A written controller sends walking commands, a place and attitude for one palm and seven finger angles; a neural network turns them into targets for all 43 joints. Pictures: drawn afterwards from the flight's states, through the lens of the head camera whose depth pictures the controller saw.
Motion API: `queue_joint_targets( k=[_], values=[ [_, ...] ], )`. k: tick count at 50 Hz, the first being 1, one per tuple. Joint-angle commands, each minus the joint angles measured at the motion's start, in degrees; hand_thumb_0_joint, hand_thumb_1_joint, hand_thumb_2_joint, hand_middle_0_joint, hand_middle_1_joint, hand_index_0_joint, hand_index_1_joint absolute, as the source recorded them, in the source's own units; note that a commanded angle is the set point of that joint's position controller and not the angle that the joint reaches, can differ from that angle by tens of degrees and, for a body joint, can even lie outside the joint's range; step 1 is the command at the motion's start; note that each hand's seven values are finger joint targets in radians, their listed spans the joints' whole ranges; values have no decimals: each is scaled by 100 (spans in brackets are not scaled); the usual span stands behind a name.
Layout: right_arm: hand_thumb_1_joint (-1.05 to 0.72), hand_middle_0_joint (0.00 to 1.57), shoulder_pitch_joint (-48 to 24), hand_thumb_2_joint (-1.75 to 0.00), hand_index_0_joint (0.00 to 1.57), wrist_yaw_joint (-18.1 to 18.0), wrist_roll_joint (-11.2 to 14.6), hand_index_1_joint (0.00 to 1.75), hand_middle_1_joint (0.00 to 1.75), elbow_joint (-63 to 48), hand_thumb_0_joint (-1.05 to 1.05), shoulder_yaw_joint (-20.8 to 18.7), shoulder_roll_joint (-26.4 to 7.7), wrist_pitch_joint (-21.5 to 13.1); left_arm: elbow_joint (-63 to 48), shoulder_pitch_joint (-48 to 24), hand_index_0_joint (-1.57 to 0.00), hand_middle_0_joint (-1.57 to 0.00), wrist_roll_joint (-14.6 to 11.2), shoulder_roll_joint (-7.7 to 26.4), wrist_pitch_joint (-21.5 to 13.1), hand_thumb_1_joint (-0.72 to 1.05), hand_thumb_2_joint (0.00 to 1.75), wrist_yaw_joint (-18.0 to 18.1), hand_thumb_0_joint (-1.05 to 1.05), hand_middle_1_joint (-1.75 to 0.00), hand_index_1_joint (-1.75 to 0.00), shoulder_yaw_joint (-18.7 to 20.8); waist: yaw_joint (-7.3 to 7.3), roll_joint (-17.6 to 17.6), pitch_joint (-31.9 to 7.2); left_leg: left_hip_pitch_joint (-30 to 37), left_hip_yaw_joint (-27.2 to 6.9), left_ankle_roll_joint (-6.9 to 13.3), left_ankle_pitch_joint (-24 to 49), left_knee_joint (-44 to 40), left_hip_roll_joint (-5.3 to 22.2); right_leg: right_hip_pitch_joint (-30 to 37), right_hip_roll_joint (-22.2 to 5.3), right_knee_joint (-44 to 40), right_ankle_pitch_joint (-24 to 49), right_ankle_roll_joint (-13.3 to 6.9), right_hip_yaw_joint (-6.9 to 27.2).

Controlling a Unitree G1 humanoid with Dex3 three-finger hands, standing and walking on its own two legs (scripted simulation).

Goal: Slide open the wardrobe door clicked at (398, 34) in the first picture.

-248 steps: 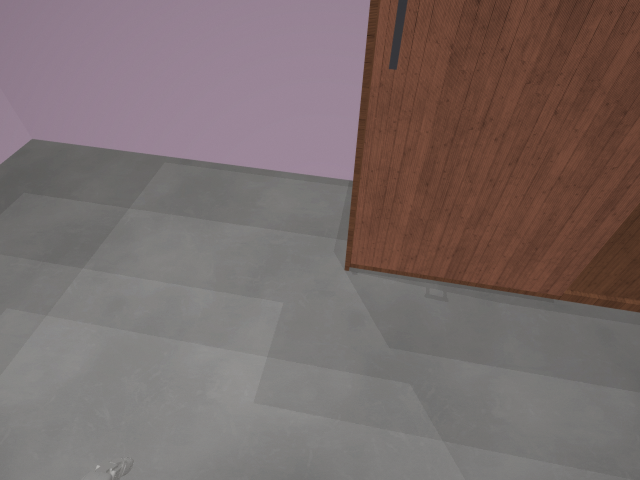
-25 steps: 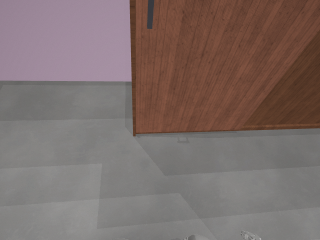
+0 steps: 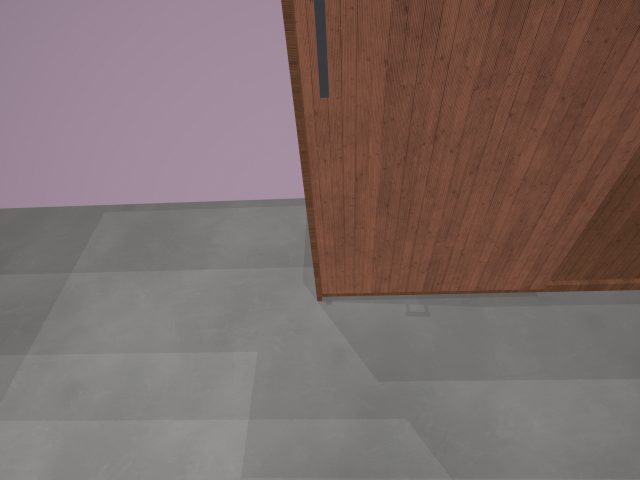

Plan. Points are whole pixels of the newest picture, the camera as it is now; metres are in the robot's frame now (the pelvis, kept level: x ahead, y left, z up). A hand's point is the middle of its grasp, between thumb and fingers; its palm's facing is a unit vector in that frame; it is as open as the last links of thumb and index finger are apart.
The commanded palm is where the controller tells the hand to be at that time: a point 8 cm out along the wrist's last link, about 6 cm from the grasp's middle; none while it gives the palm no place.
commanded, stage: take the last steps up to it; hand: left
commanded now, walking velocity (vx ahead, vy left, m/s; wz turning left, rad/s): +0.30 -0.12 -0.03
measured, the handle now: (321, 31) +0.82 +0.02 +0.19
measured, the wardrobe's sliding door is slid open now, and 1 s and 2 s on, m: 0.00 0.00 0.00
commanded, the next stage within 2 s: come to a stop and stand still in 0.94 s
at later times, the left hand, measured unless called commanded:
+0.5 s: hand out of the picture +0.02 +0.19 -0.18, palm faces +0.05 -0.99 -0.10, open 7.3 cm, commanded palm none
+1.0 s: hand (286, 337) +0.38 +0.09 -0.16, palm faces +0.01 -0.97 -0.23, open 7.2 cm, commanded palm none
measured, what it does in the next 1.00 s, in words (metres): walks ahead: left foot, then right foot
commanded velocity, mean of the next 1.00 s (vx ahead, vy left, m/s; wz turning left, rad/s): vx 0.27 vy -0.11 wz -0.03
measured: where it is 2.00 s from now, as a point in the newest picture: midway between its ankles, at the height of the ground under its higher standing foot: (385, 473)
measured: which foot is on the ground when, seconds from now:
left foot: up 0.00-0.32, down 0.34-0.82, up 0.84-1.00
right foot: down 0.00-0.34, up 0.36-0.78, down 0.80-1.00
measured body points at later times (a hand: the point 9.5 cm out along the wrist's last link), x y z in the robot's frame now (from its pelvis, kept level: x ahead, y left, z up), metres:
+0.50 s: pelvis +0.09 +0.03 +0.00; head +0.10 +0.06 +0.45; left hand +0.02 +0.24 -0.17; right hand +0.12 -0.21 -0.14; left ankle +0.06 +0.13 -0.74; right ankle +0.06 -0.11 -0.66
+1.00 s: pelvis +0.29 -0.09 +0.00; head +0.32 -0.11 +0.44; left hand +0.38 +0.14 -0.14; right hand +0.27 -0.32 -0.17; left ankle +0.24 +0.05 -0.65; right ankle +0.32 -0.17 -0.74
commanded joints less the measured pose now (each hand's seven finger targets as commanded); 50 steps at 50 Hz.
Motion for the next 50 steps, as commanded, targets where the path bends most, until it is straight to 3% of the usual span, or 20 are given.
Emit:
queue_joint_targets(
  k=[1, 11, 15, 16, 17, 18, 19, 21, 26, 31, 36, 37, 39, 40, 41, 42, 44, 45, 47, 50],
  values=[
    [-90, 20, 7, -90, 20, 54, -100, 30, 30, -286, 0, -96, -346, -161, -57, 466, -20, -20, 0, 838, -196, 90, 90, 5, 0, -30, -30, 223, 110, -1083, 321, -986, 83, -25, 653, 1139, 459, 184, -1229, -1989, -827, -305, 1256],
    [-90, 20, -692, -90, 20, 62, -66, 30, 30, -342, 0, -4, -78, -356, 668, 1445, -20, -20, 81, 870, -276, 90, 90, -56, 0, -30, -30, 249, 413, -1081, 437, -612, 700, -61, 323, -713, 733, 420, -1300, -2008, -430, -798, 1344],
    [-90, 20, 259, -90, 20, -33, -38, 30, 30, 27, 0, 43, -54, -536, 832, 1205, -20, -20, -5, 784, -236, 90, 90, -89, 0, -30, -30, 254, -84, -641, 58, 1403, 1024, -26, 1254, -2405, 549, -376, -854, -1077, -320, -481, 809],
    [-90, 20, 807, -90, 20, -95, -35, 30, 30, 241, 0, -10, -334, -601, 827, 1214, -20, -20, -37, 581, -219, 90, 90, -118, 0, -30, -30, 207, -288, 108, -171, 2370, 477, 65, 1022, -2837, 942, -982, -523, -151, -299, -246, 532],
    [-90, 20, 1379, -90, 20, -143, -82, 30, 30, 384, 0, -172, -931, -631, 703, 1212, -20, -20, -50, 278, -205, 90, 90, -186, 0, -30, -30, 153, -479, 1502, -329, 2987, -1391, 481, 57, -3499, 2305, -2075, 16, 1376, -828, 61, -55],
    [-90, 20, 1623, -90, 20, -200, -96, 30, 30, 392, 0, -232, -1266, -584, 485, 900, -20, -20, 30, 387, -166, 90, 90, -195, 0, -30, -30, 161, -584, 1458, -77, 2659, -2307, 886, -567, -4137, 3064, -2564, 80, 2492, -1446, 90, 117],
    [-90, 20, 1306, -90, 20, -211, -84, 30, 30, 325, 0, -211, -1179, -554, 443, 685, -20, -20, 97, 526, -106, 90, 90, -215, 0, -30, -30, 222, -469, 752, 303, 2036, -2131, 976, -1085, -4318, 3116, -2627, -210, 3005, -1271, 52, 413],
    [-90, 20, 787, -90, 20, -252, -63, 30, 30, 246, 0, -37, -606, -615, 619, 709, -20, -20, 130, 465, -45, 90, 90, -278, 0, -30, -30, 262, -191, 698, 879, 1241, -1301, 691, -341, -4397, 2570, -2579, -427, 3443, -359, 136, 550],
    [-90, 20, 893, -90, 20, -285, -23, 30, 30, 292, 0, 40, -347, -771, 737, 952, -20, -20, 100, 225, 16, 90, 90, -334, 0, -30, -30, 279, 39, 493, 523, 1612, 168, 585, 2058, -4008, 2009, -2585, -419, 3564, 554, 358, 382],
    [-90, 20, 1273, -90, 20, -274, -54, 30, 30, 437, 0, 15, -339, -765, 316, 24, -20, -20, 68, 224, 26, 90, 90, -385, 0, -30, -30, 264, -79, 700, 780, 1859, 457, 704, 2863, -3886, 2022, -2983, -540, 2621, 727, 399, 179],
    [-90, 20, 1222, -90, 20, -231, -106, 30, 30, 463, 0, -85, -536, -715, 135, -447, -20, -20, 3, 328, -99, 90, 90, -398, 0, -30, -30, 266, -150, 900, 656, 1696, 642, 607, 3361, -3503, 2053, -1703, -257, 871, 516, 169, -177],
    [-90, 20, 1139, -90, 20, -215, -102, 30, 30, 473, 0, -114, -601, -701, 201, -207, -20, -20, -1, 426, -131, 90, 90, -378, 0, -30, -30, 291, 11, 779, 490, 1643, 682, 561, 3828, -3140, 2053, -1202, -121, 673, 458, 99, -275],
    [-90, 20, 968, -90, 20, -173, -39, 30, 30, 450, 0, -125, -627, -693, 692, 1267, -20, -20, 27, 759, -268, 90, 90, -324, 0, -30, -30, 409, 702, 106, -400, 1230, 1038, 265, 3958, -1430, 1620, 799, 140, 40, 984, -12, -357],
    [-90, 20, 1203, -90, 20, -103, 33, 30, 30, 433, 0, -76, -328, -691, 911, 2049, -20, -20, 75, 1359, -357, 90, 90, -243, 0, -30, -30, 565, 999, -1148, -1207, 110, 1242, 97, 2076, 319, 1148, 2266, -971, -268, 847, -279, 875],
    [-90, 20, 1375, -90, 20, -113, 90, 30, 30, 219, 0, 29, 21, -657, 976, 2237, -20, -20, 3, 1885, -355, 90, 90, -177, 0, -30, -30, 633, 835, -2304, -1742, -864, 779, 9, -935, 2027, 392, 2742, -2185, -856, 1408, -703, 2832],
    [-90, 20, 1133, -90, 20, -133, 128, 30, 30, 105, 0, 25, -103, -589, 845, 1889, -20, -20, -64, 1811, -317, 90, 90, -107, 0, -30, -30, 615, 781, -1731, -1586, -857, 147, 177, -781, 2616, 628, 2109, -2280, -1235, 1016, -879, 2900],
    [-90, 20, 621, -90, 20, -99, 70, 30, 30, 119, 0, -15, -18, -571, 600, 824, -20, -20, -39, 1263, -295, 90, 90, -89, 0, -30, -30, 463, 507, -1090, -545, -1181, 88, 193, 54, 2901, 988, 785, -1962, -1457, 116, -799, 2255],
    [-90, 20, 523, -90, 20, -97, 10, 30, 30, 115, 0, -2, -6, -554, 514, 495, -20, -20, -33, 999, -319, 90, 90, -70, 0, -30, -30, 374, 326, -779, -205, -1053, 86, 182, 370, 2638, 1111, 215, -1760, -1460, 435, -724, 1731],
    [-90, 20, 804, -90, 20, -87, -38, 30, 30, 227, 0, 16, 179, -467, 498, 274, -20, -20, 2, 731, -403, 90, 90, -36, 0, -30, -30, 280, 15, -482, -167, -670, 214, 92, 633, 2054, 1087, -200, -1508, -1487, 1553, -622, 922],
    [-90, 20, 859, -90, 20, -74, -60, 30, 30, 199, 0, 53, 256, -373, 536, 321, -20, -20, 25, 499, -438, 90, 90, -19, 0, -30, -30, 198, -129, -895, -149, -519, 385, -29, 784, 1248, 988, -359, -1274, -1548, 2199, -653, 424]
  ],
)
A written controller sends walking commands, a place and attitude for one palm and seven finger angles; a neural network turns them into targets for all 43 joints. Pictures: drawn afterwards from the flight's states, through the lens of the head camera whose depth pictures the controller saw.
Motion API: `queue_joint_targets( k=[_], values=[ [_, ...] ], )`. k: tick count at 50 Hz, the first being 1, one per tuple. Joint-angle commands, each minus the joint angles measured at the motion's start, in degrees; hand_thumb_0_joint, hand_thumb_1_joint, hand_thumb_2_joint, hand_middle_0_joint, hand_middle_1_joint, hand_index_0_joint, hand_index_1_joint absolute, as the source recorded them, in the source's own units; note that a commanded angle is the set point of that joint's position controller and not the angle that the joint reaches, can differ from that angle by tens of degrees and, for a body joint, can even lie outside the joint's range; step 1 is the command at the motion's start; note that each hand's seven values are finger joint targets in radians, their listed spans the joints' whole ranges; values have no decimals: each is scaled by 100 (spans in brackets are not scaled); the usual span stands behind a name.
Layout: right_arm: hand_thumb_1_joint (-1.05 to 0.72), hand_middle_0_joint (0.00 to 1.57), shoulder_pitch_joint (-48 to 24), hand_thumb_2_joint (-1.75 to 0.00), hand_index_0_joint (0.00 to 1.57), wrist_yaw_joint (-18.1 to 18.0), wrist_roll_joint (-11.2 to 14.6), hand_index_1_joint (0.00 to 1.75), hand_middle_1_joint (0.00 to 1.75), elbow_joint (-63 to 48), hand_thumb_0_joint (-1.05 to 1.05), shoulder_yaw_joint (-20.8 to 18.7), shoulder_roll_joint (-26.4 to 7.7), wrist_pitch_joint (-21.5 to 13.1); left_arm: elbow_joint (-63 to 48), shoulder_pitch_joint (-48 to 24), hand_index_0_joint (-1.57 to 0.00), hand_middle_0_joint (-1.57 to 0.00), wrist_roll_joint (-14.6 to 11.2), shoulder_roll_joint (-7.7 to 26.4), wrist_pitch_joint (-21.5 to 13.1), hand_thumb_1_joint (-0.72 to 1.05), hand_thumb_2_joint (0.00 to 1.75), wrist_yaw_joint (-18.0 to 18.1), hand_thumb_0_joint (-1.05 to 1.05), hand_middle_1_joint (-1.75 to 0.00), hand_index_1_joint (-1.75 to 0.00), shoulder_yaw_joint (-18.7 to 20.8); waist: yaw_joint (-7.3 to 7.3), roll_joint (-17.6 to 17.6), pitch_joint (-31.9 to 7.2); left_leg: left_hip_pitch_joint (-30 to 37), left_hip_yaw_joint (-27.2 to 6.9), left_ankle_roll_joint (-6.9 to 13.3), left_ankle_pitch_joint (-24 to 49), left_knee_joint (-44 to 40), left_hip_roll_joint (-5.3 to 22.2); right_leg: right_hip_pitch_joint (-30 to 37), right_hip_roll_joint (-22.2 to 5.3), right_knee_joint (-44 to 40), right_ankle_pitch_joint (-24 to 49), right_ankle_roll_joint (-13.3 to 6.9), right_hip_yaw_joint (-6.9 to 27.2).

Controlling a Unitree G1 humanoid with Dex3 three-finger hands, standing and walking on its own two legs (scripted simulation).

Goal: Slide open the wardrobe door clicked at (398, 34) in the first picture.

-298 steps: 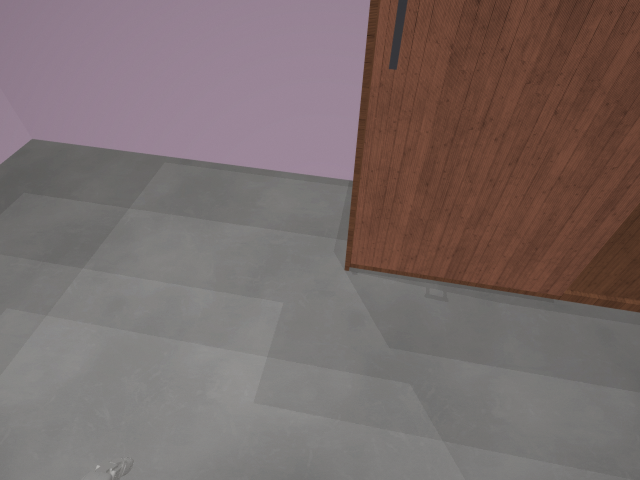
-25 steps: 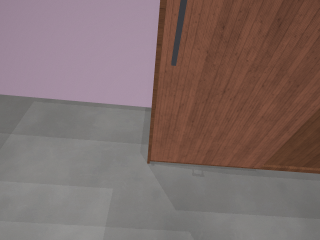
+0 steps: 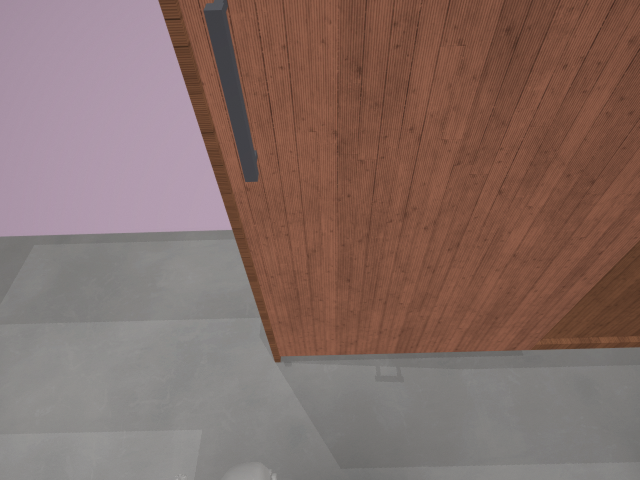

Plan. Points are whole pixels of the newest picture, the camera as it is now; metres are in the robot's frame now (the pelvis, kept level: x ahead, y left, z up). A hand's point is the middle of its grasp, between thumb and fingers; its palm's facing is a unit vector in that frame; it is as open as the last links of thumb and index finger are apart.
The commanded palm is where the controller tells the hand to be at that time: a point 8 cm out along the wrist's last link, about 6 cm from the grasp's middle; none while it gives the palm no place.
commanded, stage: come to a stop and stand still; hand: left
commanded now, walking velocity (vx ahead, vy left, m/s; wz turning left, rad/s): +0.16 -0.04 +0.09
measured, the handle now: (238, 100) +0.53 +0.12 +0.20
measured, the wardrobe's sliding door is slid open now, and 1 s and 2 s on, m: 0.00 0.00 0.00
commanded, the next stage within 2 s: look again from close up in 1.80 s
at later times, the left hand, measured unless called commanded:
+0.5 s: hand out of the picture +0.07 +0.17 -0.18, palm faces +0.08 -0.96 -0.26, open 7.3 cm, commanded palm none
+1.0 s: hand out of the picture -0.01 +0.16 -0.17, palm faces +0.09 -0.97 -0.21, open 7.3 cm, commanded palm none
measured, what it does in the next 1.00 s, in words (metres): steps on the spot: left foot, then right foot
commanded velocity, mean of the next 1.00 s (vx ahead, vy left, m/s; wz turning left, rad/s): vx -0.04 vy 0.06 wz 0.00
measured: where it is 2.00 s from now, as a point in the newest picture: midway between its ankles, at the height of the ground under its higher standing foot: outside the picture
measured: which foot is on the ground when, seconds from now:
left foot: up 0.00-0.20, down 0.22-0.56, up 0.58-0.94, down 0.96-1.00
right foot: down 0.00-0.28, up 0.30-0.54, down 0.56-0.98, up 1.00-1.00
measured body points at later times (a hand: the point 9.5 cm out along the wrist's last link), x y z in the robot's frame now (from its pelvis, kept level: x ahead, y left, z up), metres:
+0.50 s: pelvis +0.04 -0.03 -0.01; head +0.08 -0.04 +0.44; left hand +0.07 +0.22 -0.15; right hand +0.15 -0.25 -0.16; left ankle +0.14 +0.10 -0.73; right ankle +0.03 -0.15 -0.70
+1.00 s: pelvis -0.01 -0.02 +0.00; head +0.00 -0.02 +0.45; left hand -0.01 +0.22 -0.16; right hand +0.00 -0.27 -0.15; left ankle -0.05 +0.10 -0.74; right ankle +0.03 -0.16 -0.73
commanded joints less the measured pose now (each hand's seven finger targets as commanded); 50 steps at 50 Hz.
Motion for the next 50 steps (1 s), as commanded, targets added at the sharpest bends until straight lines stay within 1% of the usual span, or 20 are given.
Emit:
queue_joint_targets(
  k=[1, 5, 9, 10, 12, 14, 16, 20, 23, 25, 26, 27, 28, 29, 30, 33, 42, 46, 48, 50],
  values=[
    [-90, 20, 510, -90, 20, 24, -58, 30, 30, -229, 0, 77, 74, 48, 1, 686, -20, -20, 51, 455, -73, 90, 90, -1, 0, -30, -30, -5, 0, -834, -339, -19, -28, -81, 371, -836, 92, 247, -1354, -1553, 1839, -491, 841],
    [-90, 20, -79, -90, 20, -6, 16, 30, 30, -325, 0, 232, 159, -1, 86, 836, -20, -20, 43, 432, -43, 90, 90, 40, 0, -30, -30, -121, 155, -700, -346, 297, 62, -187, 473, -2471, -111, 743, -1289, -1113, 3943, -504, 834],
    [-90, 20, -260, -90, 20, -69, 61, 30, 30, -398, 0, 199, -118, 39, 60, 908, -20, -20, -8, 746, 127, 90, 90, 148, 0, -30, -30, -44, 164, -629, -525, 1051, 82, -142, 1610, -3884, -349, 1109, -1235, -253, 4492, -306, 850],
    [-90, 20, -204, -90, 20, -84, 41, 30, 30, -417, 0, 131, -300, 55, 34, 971, -20, -20, -24, 771, 194, 90, 90, 161, 0, -30, -30, -5, 153, -448, -563, 1507, 3, -54, 3010, -4088, -213, 861, -1131, 19, 4104, -130, 810],
    [-90, 20, 1, -90, 20, -129, 34, 30, 30, -484, 0, 12, -784, 101, -121, 1134, -20, -20, -30, 563, 314, 90, 90, 212, 0, -30, -30, -44, 101, 473, -672, 2659, -762, 571, 6533, -3887, 853, -202, -507, 593, 1530, 363, 439],
    [-90, 20, -116, -90, 20, -194, 52, 30, 30, -501, 0, 11, -896, 137, -192, 1212, -20, -20, -43, 570, 403, 90, 90, 233, 0, -30, -30, -15, 113, 1433, -677, 2485, -1330, 1301, 7537, -4442, 1501, -465, -52, 2258, -2300, 537, 720],
    [-90, 20, -526, -90, 20, -236, 20, 30, 30, -692, 0, -3, -818, 181, -226, 996, -20, -20, -48, 625, 498, 90, 90, 214, 0, -30, -30, 84, 144, 941, -581, 1937, -1220, 1442, 6098, -4595, 1468, -542, -90, 3102, -2363, 480, 1154],
    [-90, 20, -1046, -90, 20, -190, -23, 30, 30, -948, 0, -97, -883, 229, -329, 1139, -20, -20, -32, 445, 552, 90, 90, 155, 0, -30, -30, 136, 291, 431, -1023, 1931, -930, 1282, 4744, -4447, 1191, -572, -33, 3131, -1890, 537, 1116],
    [-90, 20, -1193, -90, 20, -135, -37, 30, 30, -979, 0, -147, -929, 241, -379, 1257, -20, -20, -22, 297, 542, 90, 90, 110, 0, -30, -30, 105, 342, 561, -1096, 1505, -888, 1133, 3420, -4533, 1089, -36, -103, 2007, -1614, 516, 881],
    [-90, 20, -1257, -90, 20, -71, -11, 30, 30, -958, 0, -170, -876, 287, -277, 1609, -20, -20, 15, 292, 515, 90, 90, 94, 0, -30, -30, 92, 488, 530, -1014, 826, -720, 809, 1474, -4418, 772, 730, -67, 787, -707, 532, 656],
    [-90, 20, -1220, -90, 20, -33, 20, 30, 30, -966, 0, -165, -708, 322, -218, 1821, -20, -20, 65, 426, 495, 90, 90, 101, 0, -30, -30, 97, 567, 13, -834, 271, -484, 521, 279, -4126, 367, 1096, -148, -17, -301, 516, 748],
    [-90, 20, -1091, -90, 20, 5, 66, 30, 30, -1030, 0, -106, -329, 351, -302, 1738, -20, -20, 153, 844, 413, 90, 90, 115, 0, -30, -30, 119, 547, -1296, -476, -192, -165, 105, -573, -3077, -382, 733, -1030, -1221, -963, 184, 2252],
    [-90, 20, -1294, -90, 20, 41, 59, 30, 30, -1187, 0, -100, -213, 394, -537, 1201, -20, -20, 146, 1278, 412, 90, 90, 104, 0, -30, -30, 142, 502, -2131, 45, -256, -179, -78, -953, -2121, -645, -375, -2140, -2059, -1678, -343, 3476],
    [-90, 20, -1365, -90, 20, 68, 20, 30, 30, -1183, 0, -133, -461, 450, -694, 852, -20, -20, 119, 1366, 430, 90, 90, 110, 0, -30, -30, 148, 461, -1438, 140, 142, -600, -40, -756, -1481, -486, -1179, -2297, -2325, -2557, -568, 3448],
    [-90, 20, -1250, -90, 20, 103, 1, 30, 30, -1080, 0, -159, -454, 499, -764, 521, -20, -20, 129, 1373, 416, 90, 90, 123, 0, -30, -30, 205, 321, -1412, 313, 117, -665, -24, -416, -1070, -502, -1536, -2064, -2391, -3051, -399, 3349],
    [-90, 20, -625, -90, 20, 150, -43, 30, 30, -773, 0, -131, -508, 430, -714, 324, -20, -20, 103, 1193, 354, 90, 90, 123, 0, -30, -30, 166, 134, -1109, 360, -9, -489, -64, 306, -796, -450, -992, -1599, -1963, -1887, -124, 2546],
    [-90, 20, -587, -90, 20, 105, 14, 30, 30, -827, 0, 37, -393, 173, -270, 1419, -20, -20, 127, 1227, 281, 90, 90, 88, 0, -30, -30, 212, 731, -1303, -329, 171, -115, -199, -508, -3041, -511, 1267, -1688, -1553, -241, -463, 2439],
    [-90, 20, 512, -90, 20, 3, 50, 30, 30, -346, 0, 139, -297, 27, -241, 816, -20, -20, 19, 1046, 347, 90, 90, 73, 0, -30, -30, 145, 212, -888, -627, 2303, -5, -78, 738, -4994, -613, 118, -946, -942, -582, 47, 1664],
    [-90, 20, 681, -90, 20, -71, -15, 30, 30, -318, 0, 41, -918, -42, -345, 772, -20, -20, -27, 461, 374, 90, 90, 14, 0, -30, -30, -6, 121, 974, -532, 2513, -1689, 426, -46, -5710, 850, -938, -177, 358, -1030, 497, 758],
    [-90, 20, 189, -90, 20, -78, -61, 30, 30, -435, 0, 73, -970, 16, -334, 473, -20, -20, 57, 445, 376, 90, 90, -31, 0, -30, -30, -7, 170, 788, 150, 1241, -2042, 758, -1308, -6284, 1197, -777, -139, 1117, -1202, 511, 786]
  ],
)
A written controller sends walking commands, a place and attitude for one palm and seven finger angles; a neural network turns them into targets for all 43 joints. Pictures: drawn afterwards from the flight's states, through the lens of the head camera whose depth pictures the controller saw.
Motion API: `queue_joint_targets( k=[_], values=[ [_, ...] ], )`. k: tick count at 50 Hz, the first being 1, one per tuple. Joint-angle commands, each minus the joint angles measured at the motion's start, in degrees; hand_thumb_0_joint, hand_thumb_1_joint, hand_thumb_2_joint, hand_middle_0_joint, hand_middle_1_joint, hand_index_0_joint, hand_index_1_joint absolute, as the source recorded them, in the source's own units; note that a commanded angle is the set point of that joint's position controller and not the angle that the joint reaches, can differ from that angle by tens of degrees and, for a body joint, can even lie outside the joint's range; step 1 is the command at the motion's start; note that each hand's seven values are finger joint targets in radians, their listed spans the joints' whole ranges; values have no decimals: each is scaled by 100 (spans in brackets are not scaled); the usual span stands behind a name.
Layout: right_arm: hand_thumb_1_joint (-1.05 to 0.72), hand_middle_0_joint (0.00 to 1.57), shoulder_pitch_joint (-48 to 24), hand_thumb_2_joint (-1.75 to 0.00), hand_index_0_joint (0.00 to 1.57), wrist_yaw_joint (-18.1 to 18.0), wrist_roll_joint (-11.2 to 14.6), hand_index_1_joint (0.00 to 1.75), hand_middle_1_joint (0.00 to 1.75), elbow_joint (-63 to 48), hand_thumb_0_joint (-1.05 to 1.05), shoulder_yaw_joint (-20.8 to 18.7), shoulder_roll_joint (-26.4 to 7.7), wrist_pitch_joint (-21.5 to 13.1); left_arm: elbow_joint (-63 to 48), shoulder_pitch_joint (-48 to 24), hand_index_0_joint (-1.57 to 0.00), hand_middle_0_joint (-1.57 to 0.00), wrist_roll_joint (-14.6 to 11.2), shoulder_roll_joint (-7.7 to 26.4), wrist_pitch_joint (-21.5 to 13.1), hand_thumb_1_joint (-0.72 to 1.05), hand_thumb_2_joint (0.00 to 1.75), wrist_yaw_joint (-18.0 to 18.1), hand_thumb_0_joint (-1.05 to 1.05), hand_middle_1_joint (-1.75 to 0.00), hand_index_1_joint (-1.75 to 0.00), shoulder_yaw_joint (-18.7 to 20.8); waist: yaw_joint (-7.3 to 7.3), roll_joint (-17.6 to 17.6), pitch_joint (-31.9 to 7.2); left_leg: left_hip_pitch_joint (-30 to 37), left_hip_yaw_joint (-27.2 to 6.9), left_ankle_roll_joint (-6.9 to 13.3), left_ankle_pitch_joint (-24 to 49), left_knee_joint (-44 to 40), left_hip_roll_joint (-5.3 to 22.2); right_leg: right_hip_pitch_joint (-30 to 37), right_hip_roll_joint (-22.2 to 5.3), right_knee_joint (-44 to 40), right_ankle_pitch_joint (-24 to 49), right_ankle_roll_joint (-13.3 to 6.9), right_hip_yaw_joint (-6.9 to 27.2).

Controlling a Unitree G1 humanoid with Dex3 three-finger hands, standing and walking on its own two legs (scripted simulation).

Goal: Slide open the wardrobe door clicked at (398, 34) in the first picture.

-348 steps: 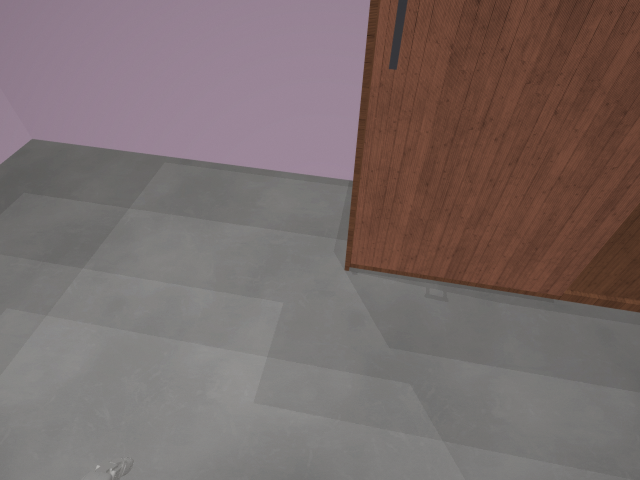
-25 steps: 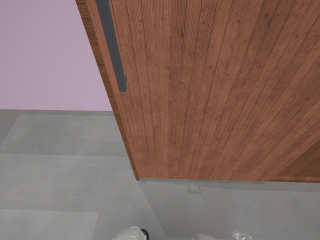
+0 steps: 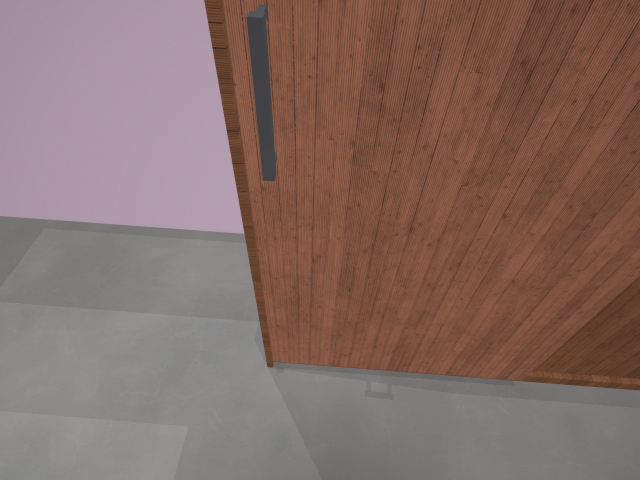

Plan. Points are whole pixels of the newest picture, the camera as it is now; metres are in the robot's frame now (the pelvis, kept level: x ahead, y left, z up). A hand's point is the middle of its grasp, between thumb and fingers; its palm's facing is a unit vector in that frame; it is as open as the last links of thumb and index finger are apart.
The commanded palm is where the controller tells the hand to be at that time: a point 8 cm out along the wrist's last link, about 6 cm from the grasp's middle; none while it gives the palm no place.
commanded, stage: come to a stop and stand still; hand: left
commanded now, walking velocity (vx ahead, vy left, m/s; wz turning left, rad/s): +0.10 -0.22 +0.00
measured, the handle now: (266, 102) +0.54 +0.13 +0.20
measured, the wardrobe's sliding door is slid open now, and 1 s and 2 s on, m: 0.00 0.00 0.00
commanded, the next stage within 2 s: look again from close up in 0.80 s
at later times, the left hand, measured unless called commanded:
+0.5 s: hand out of the picture +0.08 +0.16 -0.17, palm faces -0.01 -0.97 -0.25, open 7.2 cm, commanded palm none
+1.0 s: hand out of the picture +0.06 +0.15 -0.17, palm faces +0.00 -0.97 -0.23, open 7.3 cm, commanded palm none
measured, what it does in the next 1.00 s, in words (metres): steps on the spot: right foot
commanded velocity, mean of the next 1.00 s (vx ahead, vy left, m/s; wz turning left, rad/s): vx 0.01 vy -0.03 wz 0.00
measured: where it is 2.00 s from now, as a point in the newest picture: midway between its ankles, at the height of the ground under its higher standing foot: outside the picture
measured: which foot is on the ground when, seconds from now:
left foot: down 0.00-1.00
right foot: up 0.00-0.24, down 0.26-1.00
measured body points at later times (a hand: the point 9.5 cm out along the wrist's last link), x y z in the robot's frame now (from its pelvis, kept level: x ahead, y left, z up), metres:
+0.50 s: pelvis +0.04 -0.02 +0.00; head +0.05 -0.04 +0.44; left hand +0.08 +0.21 -0.15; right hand +0.03 -0.24 -0.17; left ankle +0.00 +0.10 -0.74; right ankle +0.04 -0.11 -0.74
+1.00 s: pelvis +0.05 -0.03 +0.00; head +0.07 -0.05 +0.45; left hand +0.06 +0.20 -0.15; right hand +0.03 -0.24 -0.17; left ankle +0.00 +0.10 -0.74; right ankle +0.04 -0.11 -0.74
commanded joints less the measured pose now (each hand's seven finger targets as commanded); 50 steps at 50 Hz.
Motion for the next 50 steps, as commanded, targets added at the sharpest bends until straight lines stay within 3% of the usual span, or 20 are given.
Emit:
queue_joint_targets(
  k=[1, 4, 8, 10, 12, 13, 14, 15, 16, 17, 19, 20, 22, 23, 24, 26, 27, 32, 37, 50],
  values=[
    [-90, 20, 83, -90, 20, -108, -70, 30, 30, -233, 0, -31, -721, -120, -301, -375, -20, -20, 70, 254, -80, 90, 90, -67, 0, -30, -30, 59, -234, 1512, 707, -718, -1812, 736, -1824, -2128, 1606, -646, 137, 1249, -830, -6, -18],
    [-90, 20, 199, -90, 20, -173, -58, 30, 30, -119, 0, 30, -546, -156, -110, -217, -20, -20, 43, 220, -102, 90, 90, -158, 0, -30, -30, 47, -221, 1094, 925, -380, -1260, 720, -450, -1824, 1411, -928, 98, 1587, -523, 13, 38],
    [-90, 20, 534, -90, 20, -228, -82, 30, 30, 63, 0, -12, -548, -175, -137, -428, -20, -20, -25, 122, -156, 90, 90, -165, 0, -30, -30, -12, -390, 932, 516, 399, -966, 838, 2219, -1086, 1462, -615, 153, 683, -737, 58, -132],
    [-90, 20, 514, -90, 20, -247, -58, 30, 30, 153, 0, -20, -550, -161, -61, -230, -20, -20, -53, 95, -166, 90, 90, -135, 0, -30, -30, -4, -291, 998, 292, 403, -839, 772, 2814, -716, 1384, -75, 238, 43, -383, 26, -210],
    [-90, 20, 432, -90, 20, -242, 8, 30, 30, 200, 0, -30, -440, -163, 120, 227, -20, -20, -54, 187, -231, 90, 90, -97, 0, -30, -30, 19, -95, 661, 27, 74, -557, 443, 2628, -149, 1032, 902, 185, -1053, 1015, -18, -94],
    [-90, 20, 517, -90, 20, -220, 59, 30, 30, 182, 0, 0, -228, -197, 226, 498, -20, -20, -46, 402, -294, 90, 90, -47, 0, -30, -30, 51, -52, 105, -335, -419, -303, 204, 1919, 204, 767, 1762, -274, -1021, 2250, -130, 429],
    [-90, 20, -233, -90, 20, -169, 115, 30, 30, -178, 0, -13, -378, -307, 478, 911, -20, -20, 2, 576, -291, 90, 90, 244, 0, -30, -30, 36, 167, -287, -100, -686, 132, 27, 1022, 1145, 451, 1378, -551, -705, 4485, -242, 699],
    [-90, 20, 87, -90, 20, -132, 55, 30, 30, -395, 0, 65, 3, -180, 203, 642, -20, -20, -20, 747, -379, 90, 90, 180, 0, -30, -30, -44, -116, -636, -308, -928, -75, 52, -1227, 1260, 222, 1132, -1016, -1172, 2320, -548, 1087],
    [-90, 20, 231, -90, 20, -87, 12, 30, 30, -227, 0, 96, 76, -124, 52, 393, -20, -20, 25, 545, -427, 90, 90, 151, 0, -30, -30, -32, -151, -778, -344, -900, -17, 103, -1295, 1700, 169, 973, -898, -1371, 1705, -867, 1278],
    [-90, 20, 319, -90, 20, -50, -1, 30, 30, -197, 0, 104, 198, -92, 44, 158, -20, -20, 27, 544, -477, 90, 90, 153, 0, -30, -30, -31, -271, -469, -489, -801, -21, 105, -1271, 1776, 196, 963, -921, -1345, 1909, -1047, 1182],
    [-90, 20, 516, -90, 20, -42, 7, 30, 30, -182, 0, 143, 226, -121, -104, 33, -20, -20, 16, 531, -491, 90, 90, 169, 0, -30, -30, -28, -372, -236, -616, -667, -12, 75, -957, 1332, 149, 1091, -822, -1052, 2458, -1118, 1011],
    [-90, 20, 577, -90, 20, -55, 18, 30, 30, -138, 0, 162, 252, -150, -99, -35, -20, -20, -7, 503, -486, 90, 90, 169, 0, -30, -30, -48, -407, -243, -580, -456, -5, 56, -632, 824, 120, 1102, -726, -864, 2637, -1055, 862],
    [-90, 20, 841, -90, 20, -66, 12, 30, 30, -3, 0, 184, 197, -209, -77, -141, -20, -20, -63, 392, -462, 90, 90, 153, 0, -30, -30, -97, -460, -36, -456, -12, -191, 97, 326, -82, 231, 891, -443, -490, 2085, -753, 562],
    [-90, 20, 775, -90, 20, -80, -7, 30, 30, -7, 0, 171, -8, -240, -71, -89, -20, -20, -88, 257, -434, 90, 90, 134, 0, -30, -30, -138, -373, 429, -260, -61, -448, 199, 1043, -99, 502, 717, -233, -418, 1705, -568, 457],
    [-90, 20, 661, -90, 20, -105, -18, 30, 30, -60, 0, 180, -116, -228, -90, -77, -20, -20, -93, 211, -404, 90, 90, 125, 0, -30, -30, -145, -319, 480, -72, -309, -551, 292, 1198, -149, 706, 713, -99, -509, 1264, -482, 391],
    [-90, 20, 355, -90, 20, -117, -12, 30, 30, -106, 0, 227, -91, -192, -73, -129, -20, -20, -58, 280, -357, 90, 90, 111, 0, -30, -30, -156, -254, 772, 473, -638, -539, 262, 775, -294, 612, 603, -110, -692, 899, -490, 467],
    [-90, 20, 352, -90, 20, -128, -19, 30, 30, -83, 0, 241, -23, -203, -24, -59, -20, -20, -50, 286, -383, 90, 90, 106, 0, -30, -30, -151, -228, 840, 547, -600, -513, 256, 1010, -303, 589, 640, -120, -692, 1186, -502, 505],
    [-90, 20, 500, -90, 20, -143, -6, 30, 30, 2, 0, 261, -113, -209, 23, 16, -20, -20, -64, 364, -411, 90, 90, 83, 0, -30, -30, -164, -273, 65, 313, -307, -429, 228, 791, -390, 502, 855, -202, -840, 1447, -527, 550],
    [-90, 20, 480, -90, 20, -147, 2, 30, 30, 89, 0, 280, -187, -230, 11, 58, -20, -20, -69, 422, -423, 90, 90, 85, 0, -30, -30, -148, -240, 120, 51, -183, -411, 215, 969, -448, 486, 1146, -243, -777, 1820, -529, 524],
    [-90, 20, 455, -90, 20, -156, 19, 30, 30, 304, 0, 279, -172, -197, 129, 210, -20, -20, -72, 471, -422, 90, 90, 88, 0, -30, -30, -155, -218, 129, 135, -146, -322, 177, 787, -431, 448, 1132, -316, -943, 1847, -546, 597]
  ],
)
